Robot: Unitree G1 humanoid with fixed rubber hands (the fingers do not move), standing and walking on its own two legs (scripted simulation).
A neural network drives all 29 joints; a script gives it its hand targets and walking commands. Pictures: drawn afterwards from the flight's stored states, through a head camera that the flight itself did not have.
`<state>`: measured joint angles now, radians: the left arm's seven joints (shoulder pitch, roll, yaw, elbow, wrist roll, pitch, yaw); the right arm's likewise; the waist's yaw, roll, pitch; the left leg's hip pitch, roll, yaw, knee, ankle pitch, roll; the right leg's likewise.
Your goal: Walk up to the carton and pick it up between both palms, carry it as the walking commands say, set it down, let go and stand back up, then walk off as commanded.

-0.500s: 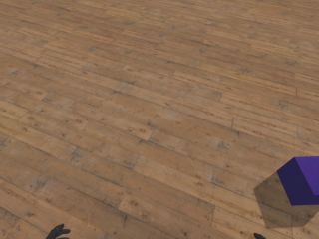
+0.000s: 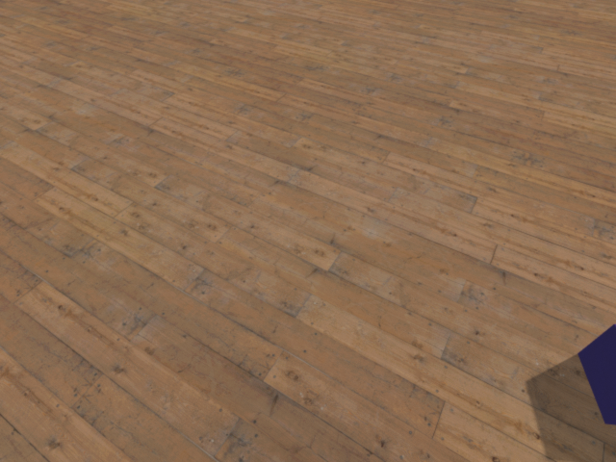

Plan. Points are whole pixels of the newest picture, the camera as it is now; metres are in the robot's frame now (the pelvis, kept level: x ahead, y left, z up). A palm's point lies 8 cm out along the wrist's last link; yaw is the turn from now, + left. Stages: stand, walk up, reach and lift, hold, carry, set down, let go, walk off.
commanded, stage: stand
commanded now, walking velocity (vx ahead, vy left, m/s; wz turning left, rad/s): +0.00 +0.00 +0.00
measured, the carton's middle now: out of the picture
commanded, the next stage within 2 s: none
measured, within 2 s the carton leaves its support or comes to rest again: neither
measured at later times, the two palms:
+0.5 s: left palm out of the picture +0.00 +0.25 -0.13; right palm out of the picture +0.02 -0.24 -0.13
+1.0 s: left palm out of the picture -0.05 +0.23 -0.14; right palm out of the picture -0.04 -0.21 -0.14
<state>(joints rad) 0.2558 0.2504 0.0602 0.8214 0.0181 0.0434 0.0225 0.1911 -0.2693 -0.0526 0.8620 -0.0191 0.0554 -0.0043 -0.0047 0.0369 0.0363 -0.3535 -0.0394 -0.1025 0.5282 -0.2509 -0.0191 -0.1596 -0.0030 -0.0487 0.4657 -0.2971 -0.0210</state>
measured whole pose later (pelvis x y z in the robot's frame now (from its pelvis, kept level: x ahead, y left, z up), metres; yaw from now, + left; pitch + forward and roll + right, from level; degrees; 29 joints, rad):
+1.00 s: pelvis -0.03 +0.01 +0.01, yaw +1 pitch -2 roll +0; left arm 0.31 0.16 0.00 1.10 0.01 0.00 0.03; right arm 0.28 -0.16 0.00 1.15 -0.01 0.00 -0.04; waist 0.01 0.00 0.04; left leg -0.14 -0.02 -0.01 0.38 -0.21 0.01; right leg -0.15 -0.02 -0.05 0.40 -0.22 -0.01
